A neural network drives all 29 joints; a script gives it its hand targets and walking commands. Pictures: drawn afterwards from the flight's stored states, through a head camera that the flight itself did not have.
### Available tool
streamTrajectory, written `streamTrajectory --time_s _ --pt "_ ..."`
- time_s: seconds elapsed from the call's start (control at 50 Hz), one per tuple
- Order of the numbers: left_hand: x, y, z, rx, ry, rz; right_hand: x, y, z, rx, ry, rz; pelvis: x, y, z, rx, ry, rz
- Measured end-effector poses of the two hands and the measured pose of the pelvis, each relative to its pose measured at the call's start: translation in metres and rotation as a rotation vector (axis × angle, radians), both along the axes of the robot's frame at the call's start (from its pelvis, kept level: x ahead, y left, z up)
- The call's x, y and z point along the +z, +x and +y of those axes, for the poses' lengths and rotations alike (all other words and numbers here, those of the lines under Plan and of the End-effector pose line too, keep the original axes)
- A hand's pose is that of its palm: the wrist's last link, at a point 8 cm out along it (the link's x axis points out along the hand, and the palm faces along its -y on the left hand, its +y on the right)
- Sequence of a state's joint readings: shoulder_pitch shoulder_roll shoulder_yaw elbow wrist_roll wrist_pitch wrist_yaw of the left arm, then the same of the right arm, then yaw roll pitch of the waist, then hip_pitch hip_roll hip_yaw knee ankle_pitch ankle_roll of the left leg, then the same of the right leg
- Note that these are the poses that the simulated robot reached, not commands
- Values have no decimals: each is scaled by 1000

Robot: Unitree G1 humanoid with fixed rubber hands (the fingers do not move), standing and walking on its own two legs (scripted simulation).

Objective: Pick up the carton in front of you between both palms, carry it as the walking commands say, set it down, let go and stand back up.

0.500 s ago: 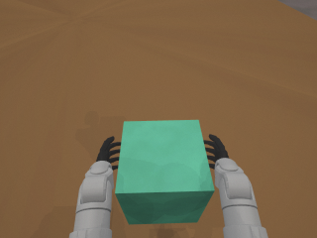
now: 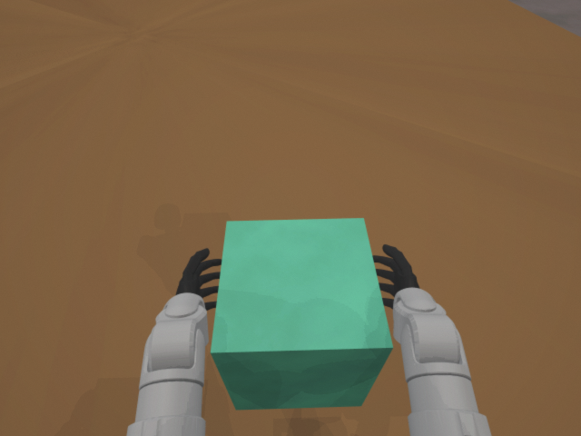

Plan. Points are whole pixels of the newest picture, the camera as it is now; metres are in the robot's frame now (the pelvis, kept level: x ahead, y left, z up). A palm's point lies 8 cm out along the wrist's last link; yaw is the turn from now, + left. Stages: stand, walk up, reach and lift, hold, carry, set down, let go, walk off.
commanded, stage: carry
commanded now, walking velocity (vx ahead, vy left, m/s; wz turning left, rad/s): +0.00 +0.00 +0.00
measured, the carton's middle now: (297, 318) +0.30 +0.00 -0.05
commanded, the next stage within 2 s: hold in 0.14 s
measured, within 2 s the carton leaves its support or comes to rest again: neither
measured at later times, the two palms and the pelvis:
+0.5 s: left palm (163, 329) +0.25 +0.18 +0.05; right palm (384, 295) +0.29 -0.12 +0.04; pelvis -0.02 -0.01 +0.01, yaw +7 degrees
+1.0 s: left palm (195, 329) +0.30 +0.17 -0.07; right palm (368, 300) +0.35 -0.13 -0.08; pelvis -0.05 -0.06 -0.03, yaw +11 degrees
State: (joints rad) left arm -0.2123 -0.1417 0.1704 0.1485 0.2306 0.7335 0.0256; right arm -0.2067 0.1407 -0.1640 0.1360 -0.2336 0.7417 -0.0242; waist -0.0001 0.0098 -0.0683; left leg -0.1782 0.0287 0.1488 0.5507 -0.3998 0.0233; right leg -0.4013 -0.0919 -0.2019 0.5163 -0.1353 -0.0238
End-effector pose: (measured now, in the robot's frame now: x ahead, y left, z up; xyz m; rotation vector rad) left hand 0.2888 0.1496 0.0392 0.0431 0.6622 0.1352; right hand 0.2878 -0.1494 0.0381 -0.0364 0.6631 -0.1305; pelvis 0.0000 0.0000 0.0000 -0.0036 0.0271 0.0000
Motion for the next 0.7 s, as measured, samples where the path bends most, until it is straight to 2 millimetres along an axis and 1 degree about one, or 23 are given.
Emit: streamTrajectory --time_s 0.14,0.18,0.28,0.38,0.46,0.58,0.7 --pt "0 -1 2 0 0 0 0 -1 2 0 0 0 0 -2 2 0 0 0" --pt "0 -4 3 -5 5 -1 0 -4 3 -5 4 -3 2 -3 3 16 -12 -38" --pt "0 -18 13 19 23 9 -2 -9 13 37 -3 7 10 -6 3 61 -8 -92" --pt "2 -35 27 98 23 6 0 -3 29 113 1 3 12 -11 -3 103 4 -115" --pt "6 -43 29 139 18 -2 3 0 32 148 2 -6 12 -15 -11 123 5 -127" --pt "9 -41 18 145 19 2 4 2 21 145 16 -2 11 -20 -24 136 9 -137" --pt "-1 -27 10 163 4 11 -6 19 14 121 63 13 5 -28 -40 157 11 -133"
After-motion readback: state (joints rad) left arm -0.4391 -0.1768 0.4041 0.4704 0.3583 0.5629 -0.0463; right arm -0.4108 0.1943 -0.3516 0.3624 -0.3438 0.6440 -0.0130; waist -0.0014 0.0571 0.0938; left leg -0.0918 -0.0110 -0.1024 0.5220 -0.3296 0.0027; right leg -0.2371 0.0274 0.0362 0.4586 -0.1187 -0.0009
